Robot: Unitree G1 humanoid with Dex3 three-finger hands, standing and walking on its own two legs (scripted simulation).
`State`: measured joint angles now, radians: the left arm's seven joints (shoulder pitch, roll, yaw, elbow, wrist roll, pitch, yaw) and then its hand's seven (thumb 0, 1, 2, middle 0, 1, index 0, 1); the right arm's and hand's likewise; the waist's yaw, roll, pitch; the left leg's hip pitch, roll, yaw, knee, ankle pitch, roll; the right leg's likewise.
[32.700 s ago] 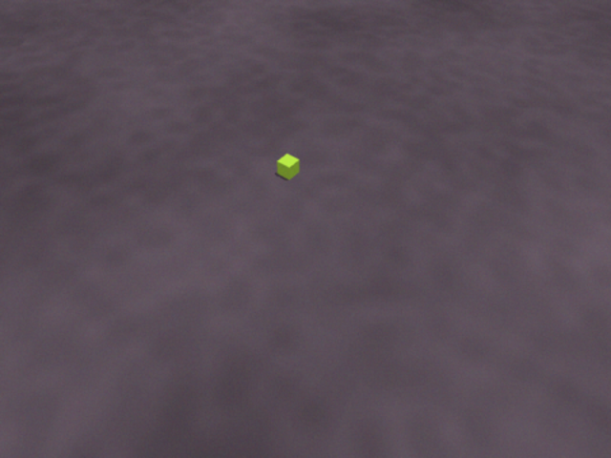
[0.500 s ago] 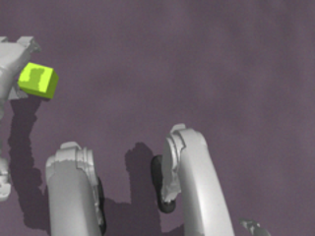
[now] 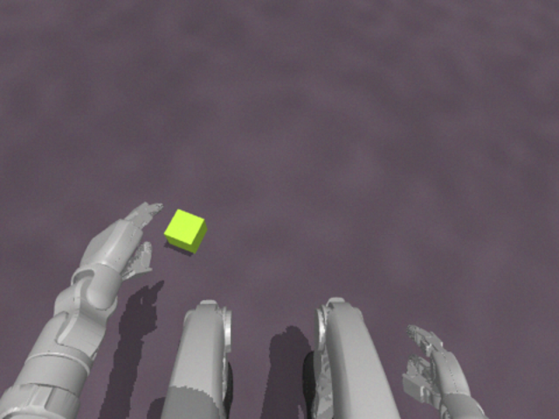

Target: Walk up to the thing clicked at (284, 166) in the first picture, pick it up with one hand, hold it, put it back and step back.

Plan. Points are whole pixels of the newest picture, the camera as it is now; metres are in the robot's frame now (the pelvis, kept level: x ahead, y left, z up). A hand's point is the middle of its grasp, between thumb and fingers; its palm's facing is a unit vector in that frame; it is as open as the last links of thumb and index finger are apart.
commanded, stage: home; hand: left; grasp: from above
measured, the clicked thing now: (186, 231) +0.54 +0.23 -0.48
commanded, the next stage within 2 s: none
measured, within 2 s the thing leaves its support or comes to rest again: neither
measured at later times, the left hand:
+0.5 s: hand (102, 305) +0.25 +0.18 +0.10, palm faces +0.02 -0.96 -0.28, open 7.4 cm
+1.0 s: hand (73, 312) +0.24 +0.18 +0.15, palm faces +0.10 -0.98 -0.18, open 7.4 cm
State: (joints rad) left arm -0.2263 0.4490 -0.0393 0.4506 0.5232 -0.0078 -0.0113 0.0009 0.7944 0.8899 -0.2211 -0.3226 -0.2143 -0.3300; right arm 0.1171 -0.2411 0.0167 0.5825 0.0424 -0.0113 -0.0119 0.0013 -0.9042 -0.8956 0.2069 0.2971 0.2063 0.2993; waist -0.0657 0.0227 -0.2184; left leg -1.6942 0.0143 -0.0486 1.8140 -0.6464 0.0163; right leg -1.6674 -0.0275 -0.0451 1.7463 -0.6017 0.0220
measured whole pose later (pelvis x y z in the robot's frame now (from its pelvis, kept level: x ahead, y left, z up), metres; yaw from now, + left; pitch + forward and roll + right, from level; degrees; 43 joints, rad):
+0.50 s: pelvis +0.06 -0.01 +0.17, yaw +2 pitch +15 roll -3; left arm 0.36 0.25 0.01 0.03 0.00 0.35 0.07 0.01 0.89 0.90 -0.21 -0.29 -0.20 -0.30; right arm 0.27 -0.23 0.02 0.55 0.05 -0.14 -0.13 0.01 -0.90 -0.90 0.20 0.30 0.20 0.30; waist -0.08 0.04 -0.18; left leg -0.87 0.03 -0.05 1.13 -0.52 -0.01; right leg -0.85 -0.01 -0.06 1.07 -0.48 0.01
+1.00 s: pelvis +0.09 +0.00 +0.20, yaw +3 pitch +11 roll -3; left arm 0.49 0.22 0.03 -0.11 -0.06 0.44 0.01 0.01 0.90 0.90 -0.20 -0.29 -0.20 -0.30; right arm 0.27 -0.22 0.03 0.53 0.01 -0.23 -0.17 0.01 -0.90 -0.90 0.21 0.30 0.21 0.30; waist -0.04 0.03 -0.16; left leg -0.68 0.02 -0.05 1.01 -0.51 0.00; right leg -0.65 -0.02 -0.07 0.94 -0.47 0.01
